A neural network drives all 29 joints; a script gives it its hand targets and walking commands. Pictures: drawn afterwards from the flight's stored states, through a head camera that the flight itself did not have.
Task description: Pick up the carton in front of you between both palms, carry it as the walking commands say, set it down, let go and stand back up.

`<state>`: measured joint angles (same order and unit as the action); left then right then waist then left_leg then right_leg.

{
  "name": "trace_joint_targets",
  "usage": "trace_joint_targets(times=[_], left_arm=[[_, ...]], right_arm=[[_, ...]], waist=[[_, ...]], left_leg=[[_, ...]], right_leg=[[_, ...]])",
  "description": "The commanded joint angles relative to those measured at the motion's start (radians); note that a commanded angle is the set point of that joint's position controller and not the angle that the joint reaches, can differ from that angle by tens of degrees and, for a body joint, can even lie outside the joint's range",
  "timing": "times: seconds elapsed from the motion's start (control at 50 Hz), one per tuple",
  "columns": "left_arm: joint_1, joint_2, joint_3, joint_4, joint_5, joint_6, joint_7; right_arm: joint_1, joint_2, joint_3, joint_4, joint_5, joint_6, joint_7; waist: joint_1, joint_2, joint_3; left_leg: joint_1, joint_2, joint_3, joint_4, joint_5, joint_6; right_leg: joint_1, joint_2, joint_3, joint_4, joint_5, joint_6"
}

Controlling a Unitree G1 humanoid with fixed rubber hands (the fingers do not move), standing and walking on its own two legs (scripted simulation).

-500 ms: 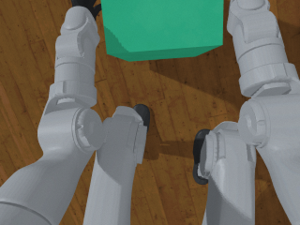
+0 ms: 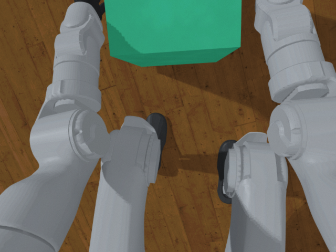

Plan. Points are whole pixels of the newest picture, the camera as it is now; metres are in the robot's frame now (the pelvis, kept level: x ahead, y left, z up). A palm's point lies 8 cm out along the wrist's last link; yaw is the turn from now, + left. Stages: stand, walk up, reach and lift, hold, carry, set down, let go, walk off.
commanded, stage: set down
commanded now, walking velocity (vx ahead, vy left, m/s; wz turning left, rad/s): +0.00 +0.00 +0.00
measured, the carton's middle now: (174, 10) +0.53 +0.08 -0.24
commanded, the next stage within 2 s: let go in 1.72 s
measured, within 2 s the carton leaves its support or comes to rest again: rests again in 0.40 s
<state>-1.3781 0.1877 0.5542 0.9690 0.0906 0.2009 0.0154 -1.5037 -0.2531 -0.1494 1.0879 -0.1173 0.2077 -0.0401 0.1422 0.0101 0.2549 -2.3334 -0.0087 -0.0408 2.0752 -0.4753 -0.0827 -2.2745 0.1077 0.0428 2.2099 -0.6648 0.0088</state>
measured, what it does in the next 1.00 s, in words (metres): stands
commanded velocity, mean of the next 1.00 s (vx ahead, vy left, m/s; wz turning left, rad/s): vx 0.00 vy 0.00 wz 0.00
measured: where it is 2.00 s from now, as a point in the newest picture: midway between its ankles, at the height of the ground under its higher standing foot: (189, 167)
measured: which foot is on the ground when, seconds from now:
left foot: down 0.00-1.00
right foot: down 0.00-1.00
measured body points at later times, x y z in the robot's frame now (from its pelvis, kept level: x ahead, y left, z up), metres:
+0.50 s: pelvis +0.00 +0.00 +0.00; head +0.38 -0.02 +0.23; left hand +0.51 +0.25 -0.18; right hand +0.57 -0.08 -0.20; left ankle +0.14 +0.14 -0.34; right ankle +0.08 -0.11 -0.34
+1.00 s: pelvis +0.00 +0.01 +0.04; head +0.35 +0.02 +0.32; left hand +0.51 +0.26 -0.09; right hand +0.60 -0.11 -0.09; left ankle +0.14 +0.14 -0.34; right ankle +0.08 -0.11 -0.34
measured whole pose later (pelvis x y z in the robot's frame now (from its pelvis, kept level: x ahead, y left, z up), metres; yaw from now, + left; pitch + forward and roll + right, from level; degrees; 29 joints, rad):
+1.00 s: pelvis +0.00 +0.01 +0.04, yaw +0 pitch +42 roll +2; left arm -1.26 0.22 0.33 0.86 -0.16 0.13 0.16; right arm -1.48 -0.43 -0.03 1.06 0.08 0.18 -0.06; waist 0.15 -0.02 0.19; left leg -2.23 -0.03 -0.03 1.93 -0.44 -0.06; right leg -2.15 0.07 0.05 2.06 -0.65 0.02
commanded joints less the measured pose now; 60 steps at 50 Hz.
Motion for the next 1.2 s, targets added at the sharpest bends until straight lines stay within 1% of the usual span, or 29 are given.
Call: trace_joint_targets(times=[0.0,0.18,0.26,0.32,0.36,0.38,0.4,0.42,0.44,0.46,0.5,0.54,0.58,0.62,0.66,0.7,0.74,0.82,0.86,0.94,1.0,1.08,1.18], left_arm=[[-0.389,-0.789,-0.244,-0.018,-0.055,-0.001,-0.216],[-0.35,-0.711,-0.189,0.031,-0.02,-0.002,-0.216],[-0.339,-0.674,-0.171,0.04,-0.016,-0.009,-0.203],[-0.331,-0.62,-0.159,0.045,-0.024,-0.026,-0.183],[-0.304,-0.5,-0.13,0.055,-0.032,-0.049,-0.15],[-0.263,-0.39,-0.095,0.07,-0.032,-0.066,-0.119],[-0.221,-0.258,-0.065,0.072,-0.035,-0.09,-0.079],[-0.171,-0.087,-0.037,0.073,-0.039,-0.116,-0.029],[-0.143,0.069,-0.031,0.069,-0.056,-0.145,0.02],[-0.165,0.124,-0.054,0.069,-0.094,-0.166,0.05],[-0.178,0.171,-0.09,0.106,-0.157,-0.189,0.073],[-0.194,0.197,-0.124,0.115,-0.205,-0.204,0.077],[-0.212,0.215,-0.145,0.1,-0.23,-0.215,0.08],[-0.216,0.23,-0.163,0.078,-0.245,-0.219,0.083],[-0.204,0.243,-0.174,0.055,-0.252,-0.216,0.087],[-0.183,0.25,-0.182,0.017,-0.256,-0.208,0.093],[-0.161,0.248,-0.19,-0.042,-0.26,-0.194,0.102],[-0.128,0.233,-0.205,-0.192,-0.263,-0.149,0.127],[-0.113,0.209,-0.213,-0.226,-0.259,-0.117,0.137],[-0.094,0.144,-0.221,-0.221,-0.245,-0.084,0.143],[-0.078,0.124,-0.216,-0.218,-0.226,-0.079,0.143],[-0.044,0.112,-0.2,-0.228,-0.2,-0.072,0.141],[0.005,0.111,-0.174,-0.281,-0.173,-0.055,0.133]], right_arm=[[-0.372,0.711,0.176,-0.072,0.038,-0.04,0.186],[-0.298,0.633,0.113,-0.019,-0.025,-0.028,0.185],[-0.284,0.593,0.099,-0.014,-0.046,-0.028,0.182],[-0.286,0.534,0.101,-0.014,-0.054,-0.037,0.172],[-0.276,0.412,0.088,-0.012,-0.058,-0.05,0.148],[-0.259,0.288,0.066,-0.014,-0.057,-0.061,0.121],[-0.249,0.14,0.051,-0.015,-0.05,-0.071,0.086],[-0.232,-0.037,0.04,-0.02,-0.035,-0.085,0.043],[-0.234,-0.193,0.044,-0.04,-0.002,-0.104,0.0],[-0.28,-0.235,0.08,-0.041,0.048,-0.114,-0.024],[-0.332,-0.251,0.145,-0.041,0.134,-0.122,-0.035],[-0.38,-0.234,0.207,-0.066,0.207,-0.13,-0.026],[-0.414,-0.215,0.258,-0.088,0.263,-0.133,-0.011],[-0.427,-0.213,0.285,-0.095,0.301,-0.129,0.0],[-0.413,-0.224,0.288,-0.086,0.315,-0.121,0.005],[-0.382,-0.24,0.273,-0.077,0.309,-0.111,0.003],[-0.355,-0.256,0.249,-0.082,0.289,-0.099,-0.004],[-0.326,-0.289,0.179,-0.159,0.246,-0.068,-0.025],[-0.308,-0.301,0.141,-0.173,0.223,-0.049,-0.031],[-0.27,-0.295,0.093,-0.135,0.191,-0.038,-0.021],[-0.254,-0.291,0.074,-0.11,0.18,-0.043,-0.006],[-0.231,-0.276,0.065,-0.093,0.17,-0.043,0.013],[-0.202,-0.262,0.058,-0.128,0.154,-0.028,0.031]], waist=[[-0.01,-0.185,-0.822],[-0.042,-0.153,-0.721],[-0.049,-0.146,-0.705],[-0.047,-0.147,-0.716],[-0.043,-0.146,-0.734],[-0.044,-0.144,-0.746],[-0.04,-0.141,-0.768],[-0.039,-0.143,-0.791],[-0.032,-0.139,-0.817],[-0.021,-0.145,-0.855],[0.014,-0.174,-0.892],[0.052,-0.202,-0.924],[0.087,-0.215,-0.964],[0.109,-0.216,-1.015],[0.118,-0.208,-1.066],[0.114,-0.198,-1.131],[0.104,-0.192,-1.222],[0.075,-0.167,-1.403],[0.06,-0.148,-1.392],[0.038,-0.114,-1.258],[0.037,-0.108,-1.232],[0.049,-0.12,-1.243],[0.066,-0.152,-1.318]], left_leg=[[0.471,-0.076,0.122,-0.045,0.262,0.038],[0.429,-0.079,0.109,-0.04,0.23,0.038],[0.446,-0.079,0.108,-0.037,0.226,0.033],[0.474,-0.074,0.112,-0.031,0.235,0.022],[0.509,-0.065,0.118,-0.028,0.243,0.008],[0.531,-0.058,0.12,-0.026,0.249,-0.001],[0.558,-0.051,0.12,-0.027,0.261,-0.008],[0.584,-0.042,0.121,-0.028,0.271,-0.013],[0.601,-0.034,0.123,-0.031,0.283,-0.016],[0.609,-0.027,0.121,-0.028,0.307,-0.011],[0.605,-0.013,0.117,-0.026,0.337,0.003],[0.593,-0.003,0.11,-0.023,0.367,0.018],[0.607,0.007,0.11,-0.028,0.393,0.029],[0.641,0.014,0.11,-0.036,0.412,0.037],[0.687,0.017,0.112,-0.046,0.424,0.039],[0.745,0.016,0.116,-0.06,0.437,0.039],[0.818,0.008,0.123,-0.077,0.453,0.037],[0.973,-0.018,0.142,-0.134,0.469,0.036],[0.981,-0.027,0.151,-0.172,0.433,0.032],[0.912,-0.032,0.152,-0.242,0.348,0.021],[0.894,-0.035,0.15,-0.288,0.335,0.016],[0.895,-0.039,0.152,-0.351,0.339,0.014],[0.936,-0.045,0.158,-0.432,0.379,0.016]], right_leg=[[0.337,0.014,-0.031,-0.257,0.293,-0.024],[0.298,0.007,-0.021,-0.253,0.284,-0.032],[0.301,0.005,-0.021,-0.248,0.279,-0.029],[0.326,-0.002,-0.022,-0.241,0.284,-0.02],[0.355,-0.011,-0.022,-0.237,0.29,-0.009],[0.375,-0.018,-0.022,-0.235,0.294,0.0],[0.396,-0.027,-0.021,-0.231,0.303,0.007],[0.415,-0.036,-0.021,-0.23,0.306,0.014],[0.429,-0.046,-0.017,-0.234,0.309,0.018],[0.441,-0.054,-0.007,-0.232,0.325,0.019],[0.456,-0.067,0.007,-0.224,0.346,0.021],[0.468,-0.078,0.014,-0.21,0.362,0.024],[0.482,-0.082,0.012,-0.204,0.369,0.025],[0.496,-0.082,0.005,-0.201,0.366,0.027],[0.508,-0.08,-0.004,-0.205,0.356,0.028],[0.527,-0.076,-0.017,-0.214,0.347,0.029],[0.558,-0.068,-0.034,-0.229,0.341,0.027],[0.609,-0.043,-0.076,-0.285,0.313,0.014],[0.595,-0.033,-0.088,-0.325,0.273,0.008],[0.525,-0.031,-0.091,-0.392,0.207,0.003],[0.516,-0.028,-0.09,-0.436,0.206,0.0],[0.545,-0.022,-0.089,-0.494,0.222,-0.001],[0.635,-0.011,-0.09,-0.571,0.275,0.004]])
